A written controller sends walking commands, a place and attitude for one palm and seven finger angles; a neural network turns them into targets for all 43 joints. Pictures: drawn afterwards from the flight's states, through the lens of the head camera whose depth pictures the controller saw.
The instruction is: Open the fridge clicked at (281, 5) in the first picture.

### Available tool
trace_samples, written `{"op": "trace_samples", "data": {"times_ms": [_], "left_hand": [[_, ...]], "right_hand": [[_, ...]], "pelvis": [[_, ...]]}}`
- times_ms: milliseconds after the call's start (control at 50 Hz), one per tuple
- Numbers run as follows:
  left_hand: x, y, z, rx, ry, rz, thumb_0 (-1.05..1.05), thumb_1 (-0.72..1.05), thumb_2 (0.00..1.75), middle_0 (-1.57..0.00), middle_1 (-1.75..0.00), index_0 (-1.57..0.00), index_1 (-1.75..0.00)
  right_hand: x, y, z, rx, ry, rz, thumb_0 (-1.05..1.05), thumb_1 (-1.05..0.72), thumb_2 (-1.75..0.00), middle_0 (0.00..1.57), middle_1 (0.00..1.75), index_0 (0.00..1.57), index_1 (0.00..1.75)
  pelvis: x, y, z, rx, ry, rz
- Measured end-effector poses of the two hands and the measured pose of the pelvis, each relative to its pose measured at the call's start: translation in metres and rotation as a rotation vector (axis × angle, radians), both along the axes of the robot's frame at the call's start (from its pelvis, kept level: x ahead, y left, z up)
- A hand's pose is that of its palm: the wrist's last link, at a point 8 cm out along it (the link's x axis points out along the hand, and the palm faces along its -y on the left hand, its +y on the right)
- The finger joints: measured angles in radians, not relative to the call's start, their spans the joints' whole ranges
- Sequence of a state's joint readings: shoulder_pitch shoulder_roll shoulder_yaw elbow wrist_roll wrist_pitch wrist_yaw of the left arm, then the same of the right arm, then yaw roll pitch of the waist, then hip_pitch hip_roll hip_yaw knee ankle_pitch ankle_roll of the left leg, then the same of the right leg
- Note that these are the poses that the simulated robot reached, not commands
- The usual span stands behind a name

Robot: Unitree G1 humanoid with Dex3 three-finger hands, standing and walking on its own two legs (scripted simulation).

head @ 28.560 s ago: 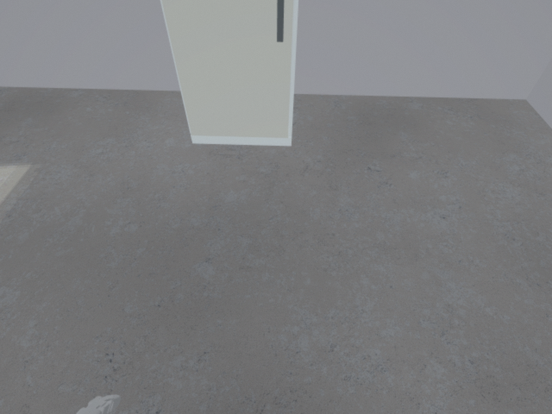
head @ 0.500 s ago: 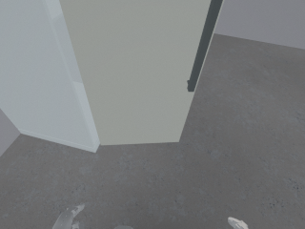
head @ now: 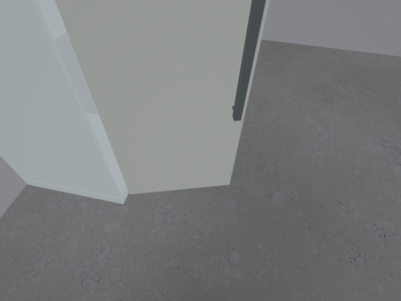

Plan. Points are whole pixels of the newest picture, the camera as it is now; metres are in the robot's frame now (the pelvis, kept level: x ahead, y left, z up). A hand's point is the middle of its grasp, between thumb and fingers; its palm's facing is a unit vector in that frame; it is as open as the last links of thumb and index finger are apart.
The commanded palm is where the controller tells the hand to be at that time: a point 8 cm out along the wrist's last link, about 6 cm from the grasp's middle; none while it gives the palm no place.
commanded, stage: let the arm hang, fingers relaxed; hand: right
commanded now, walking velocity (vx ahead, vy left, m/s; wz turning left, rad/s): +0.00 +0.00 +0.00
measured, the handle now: (245, 58) +0.77 -0.09 +0.10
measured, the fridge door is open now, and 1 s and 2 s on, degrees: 71 71 71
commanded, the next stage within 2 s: look to check the result in 0.36 s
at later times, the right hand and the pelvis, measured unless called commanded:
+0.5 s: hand out of the picture +0.12 -0.24 -0.16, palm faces -0.04 +0.95 -0.31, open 7.4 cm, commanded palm none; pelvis +0.02 +0.00 +0.00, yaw +0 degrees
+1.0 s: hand out of the picture +0.13 -0.24 -0.15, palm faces -0.04 +0.94 -0.33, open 7.4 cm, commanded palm none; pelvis +0.04 +0.01 +0.00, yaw +1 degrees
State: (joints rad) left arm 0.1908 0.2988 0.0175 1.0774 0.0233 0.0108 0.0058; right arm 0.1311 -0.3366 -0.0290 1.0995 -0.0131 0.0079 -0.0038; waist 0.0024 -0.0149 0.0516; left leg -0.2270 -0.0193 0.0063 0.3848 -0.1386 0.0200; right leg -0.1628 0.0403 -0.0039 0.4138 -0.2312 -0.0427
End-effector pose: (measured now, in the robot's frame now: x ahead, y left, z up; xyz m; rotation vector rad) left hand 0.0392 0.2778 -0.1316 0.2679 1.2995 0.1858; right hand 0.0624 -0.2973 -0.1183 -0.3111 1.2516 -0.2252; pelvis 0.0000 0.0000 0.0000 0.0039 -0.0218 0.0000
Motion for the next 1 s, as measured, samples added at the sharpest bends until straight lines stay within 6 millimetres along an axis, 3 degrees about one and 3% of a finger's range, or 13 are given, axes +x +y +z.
{"op": "trace_samples", "data": {"times_ms": [160,280,460,700,1000], "left_hand": [[0.022,0.002,0.004,0.012,-0.046,-0.004,0.01,0.9,0.9,-0.2,-0.3,-0.2,-0.3],[0.036,0.003,0.008,0.023,-0.066,-0.004,0.01,0.9,0.9,-0.2,-0.3,-0.2,-0.3],[0.044,0.005,0.01,0.028,-0.048,-0.01,0.01,0.9,0.9,-0.2,-0.3,-0.2,-0.3],[0.048,0.009,0.009,0.028,-0.019,-0.006,0.01,0.9,0.9,-0.2,-0.3,-0.2,-0.3],[0.058,0.017,0.01,0.033,-0.038,-0.001,0.01,0.9,0.9,-0.2,-0.3,-0.2,-0.3]], "right_hand": [[0.037,-0.004,0.008,-0.006,-0.067,0.04,0.01,-0.91,-0.9,0.2,0.3,0.2,0.3],[0.053,0.004,0.005,0.016,-0.08,0.06,0.01,-0.9,-0.9,0.2,0.3,0.2,0.3],[0.054,0.015,-0.002,0.045,-0.046,0.061,0.01,-0.9,-0.9,0.21,0.3,0.21,0.3],[0.046,0.015,-0.004,0.034,0.001,0.04,0.01,-0.9,-0.9,0.21,0.3,0.21,0.3],[0.065,0.017,0.002,0.02,-0.035,0.053,0.01,-0.9,-0.9,0.21,0.3,0.21,0.3]], "pelvis": [[0.008,-0.006,0.001,-0.005,0.002,0.003],[0.013,-0.007,0.002,-0.008,-0.001,0.006],[0.02,-0.005,0.003,-0.007,0.005,0.005],[0.03,0.001,0.004,-0.004,0.009,0.003],[0.038,0.006,0.005,-0.003,0.007,0.009]]}}
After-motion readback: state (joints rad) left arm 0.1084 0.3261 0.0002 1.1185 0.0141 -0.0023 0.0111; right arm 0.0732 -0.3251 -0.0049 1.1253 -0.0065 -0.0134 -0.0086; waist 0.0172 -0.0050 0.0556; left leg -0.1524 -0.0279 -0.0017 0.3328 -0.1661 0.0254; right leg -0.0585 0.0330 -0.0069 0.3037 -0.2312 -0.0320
